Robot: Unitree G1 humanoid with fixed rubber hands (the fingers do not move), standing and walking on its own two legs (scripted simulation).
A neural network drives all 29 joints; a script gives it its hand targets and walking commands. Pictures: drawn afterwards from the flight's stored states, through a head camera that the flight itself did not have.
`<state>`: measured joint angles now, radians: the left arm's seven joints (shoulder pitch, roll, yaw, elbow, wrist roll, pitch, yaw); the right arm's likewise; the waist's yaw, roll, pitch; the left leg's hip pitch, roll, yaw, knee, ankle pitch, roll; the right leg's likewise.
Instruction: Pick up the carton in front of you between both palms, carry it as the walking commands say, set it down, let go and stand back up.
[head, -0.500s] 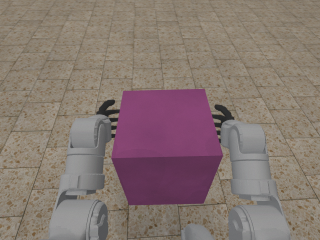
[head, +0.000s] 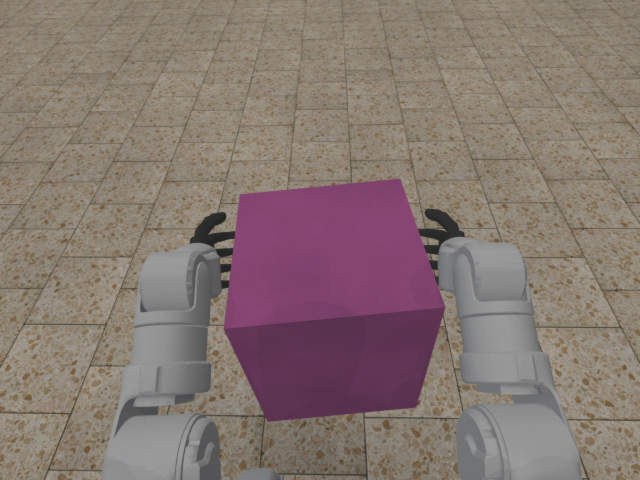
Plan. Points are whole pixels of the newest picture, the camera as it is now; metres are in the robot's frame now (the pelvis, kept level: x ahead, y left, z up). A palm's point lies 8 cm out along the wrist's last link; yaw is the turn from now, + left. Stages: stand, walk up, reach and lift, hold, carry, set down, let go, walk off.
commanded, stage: carry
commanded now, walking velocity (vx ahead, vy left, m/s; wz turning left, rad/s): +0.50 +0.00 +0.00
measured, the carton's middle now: (331, 305) +0.34 +0.00 +0.01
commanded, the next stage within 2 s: none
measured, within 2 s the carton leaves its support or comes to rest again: neither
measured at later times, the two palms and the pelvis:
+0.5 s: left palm (209, 152) +0.57 +0.19 +0.09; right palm (400, 154) +0.56 -0.11 +0.09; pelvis +0.30 +0.05 +0.01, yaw -3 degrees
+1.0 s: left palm (263, 66) +0.85 +0.13 +0.08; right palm (408, 67) +0.86 -0.17 +0.07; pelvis +0.59 -0.02 +0.01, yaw +0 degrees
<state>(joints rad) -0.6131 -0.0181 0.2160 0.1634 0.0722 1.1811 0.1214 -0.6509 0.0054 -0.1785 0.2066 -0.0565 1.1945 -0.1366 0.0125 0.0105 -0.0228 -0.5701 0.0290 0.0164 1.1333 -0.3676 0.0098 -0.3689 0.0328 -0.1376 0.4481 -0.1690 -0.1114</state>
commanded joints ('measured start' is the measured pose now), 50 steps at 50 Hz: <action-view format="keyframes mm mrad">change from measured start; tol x32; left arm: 1 -721 -1182 -644 -186 -473 -22 -258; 16 -104 -1022 -769 -447 -338 22 -296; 50 -35 -1092 -823 -516 -399 -2 -312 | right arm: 1 -659 1198 598 -201 407 -47 218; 19 -19 1080 743 -465 320 6 291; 50 -29 1118 810 -567 352 -17 289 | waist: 1 -9 -99 -473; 15 3 -155 -375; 18 -29 283 -532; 38 -24 142 -178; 42 23 -357 -396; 50 1 -131 -345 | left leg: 1 -98 53 4 -113 63 -28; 13 7 -35 162 -701 347 -24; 16 529 -9 173 -788 379 23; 18 978 414 -460 -778 376 224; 35 562 215 62 -962 366 97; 40 415 144 185 -525 518 15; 43 -131 8 9 103 -128 -22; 50 -37 104 35 -187 118 -14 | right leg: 1 454 -303 316 -190 238 -80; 15 514 -198 14 76 765 48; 18 -230 -28 41 639 -272 130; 20 -355 -81 140 785 -329 89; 39 95 -45 -129 -19 31 92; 42 652 -469 626 -206 -99 -99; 50 366 -353 183 -299 -39 -24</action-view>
